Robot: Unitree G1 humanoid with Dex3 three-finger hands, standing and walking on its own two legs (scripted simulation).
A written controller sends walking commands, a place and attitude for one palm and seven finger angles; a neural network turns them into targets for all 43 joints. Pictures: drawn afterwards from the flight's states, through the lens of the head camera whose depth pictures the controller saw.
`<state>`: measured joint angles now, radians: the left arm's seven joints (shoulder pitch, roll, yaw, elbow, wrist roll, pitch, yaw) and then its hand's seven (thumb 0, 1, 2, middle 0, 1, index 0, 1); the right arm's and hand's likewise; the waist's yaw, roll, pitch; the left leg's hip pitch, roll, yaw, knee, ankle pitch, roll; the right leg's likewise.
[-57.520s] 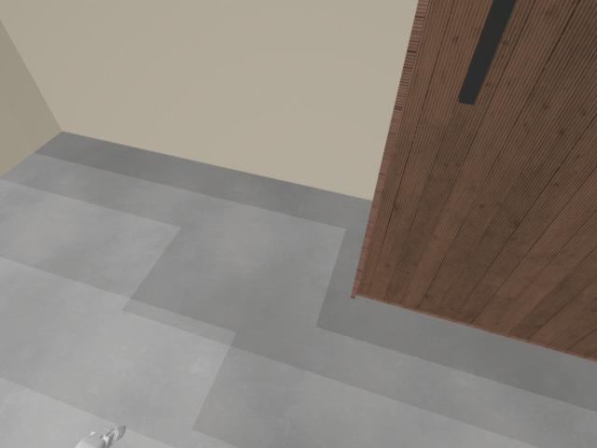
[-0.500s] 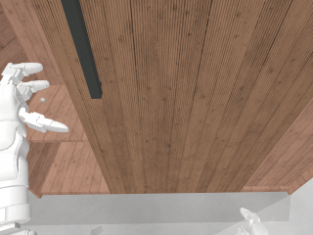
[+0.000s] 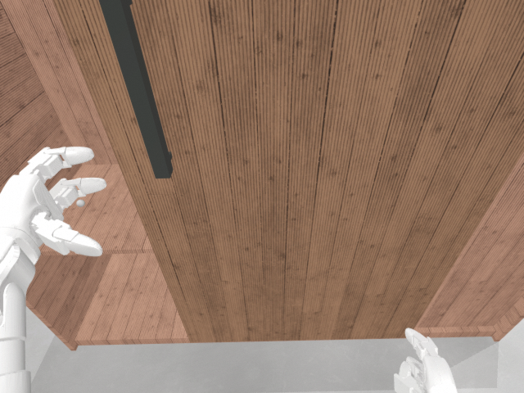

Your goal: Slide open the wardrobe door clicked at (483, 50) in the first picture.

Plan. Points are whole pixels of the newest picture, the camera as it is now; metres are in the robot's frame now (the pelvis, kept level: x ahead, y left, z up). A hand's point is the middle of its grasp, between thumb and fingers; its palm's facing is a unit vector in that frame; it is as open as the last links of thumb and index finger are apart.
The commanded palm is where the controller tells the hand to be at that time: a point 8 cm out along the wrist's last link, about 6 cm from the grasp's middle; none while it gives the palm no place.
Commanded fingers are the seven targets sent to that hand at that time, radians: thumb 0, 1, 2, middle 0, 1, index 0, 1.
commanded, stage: draw the hand back to the body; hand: left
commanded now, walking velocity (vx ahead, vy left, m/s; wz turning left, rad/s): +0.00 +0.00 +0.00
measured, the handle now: (147, 96) +0.48 +0.24 +0.26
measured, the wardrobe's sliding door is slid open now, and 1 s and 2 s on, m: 0.45 0.45 0.45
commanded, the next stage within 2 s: step back with the hand held close in 1.34 s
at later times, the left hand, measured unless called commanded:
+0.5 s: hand (44, 258) +0.21 +0.29 +0.17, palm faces +0.53 -0.81 -0.24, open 13.3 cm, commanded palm +0.17 +0.31 +0.18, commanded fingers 0.00 0.10 0.51 -0.23 -0.77 -0.23 -0.77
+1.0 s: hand (58, 283) +0.19 +0.27 +0.15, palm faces +0.47 -0.82 -0.33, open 8.5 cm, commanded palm +0.15 +0.31 +0.17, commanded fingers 0.00 0.90 0.90 -0.20 -0.30 -0.20 -0.30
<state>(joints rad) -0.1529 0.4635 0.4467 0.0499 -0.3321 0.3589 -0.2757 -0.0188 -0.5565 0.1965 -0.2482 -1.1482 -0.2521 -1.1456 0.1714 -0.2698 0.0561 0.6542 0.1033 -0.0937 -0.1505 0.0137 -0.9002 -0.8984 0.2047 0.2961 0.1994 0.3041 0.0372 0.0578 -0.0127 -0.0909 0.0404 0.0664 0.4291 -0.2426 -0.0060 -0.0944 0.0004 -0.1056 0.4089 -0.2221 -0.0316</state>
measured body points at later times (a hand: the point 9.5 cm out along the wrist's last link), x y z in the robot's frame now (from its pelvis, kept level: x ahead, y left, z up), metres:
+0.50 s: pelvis -0.02 +0.01 +0.00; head -0.04 -0.01 +0.45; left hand +0.18 +0.33 +0.19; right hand +0.17 -0.21 -0.08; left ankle +0.00 +0.12 -0.74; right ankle +0.01 -0.10 -0.74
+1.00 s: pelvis +0.00 +0.01 +0.00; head -0.02 -0.01 +0.45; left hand +0.16 +0.31 +0.17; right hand +0.20 -0.22 -0.07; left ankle +0.00 +0.12 -0.74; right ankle +0.01 -0.10 -0.74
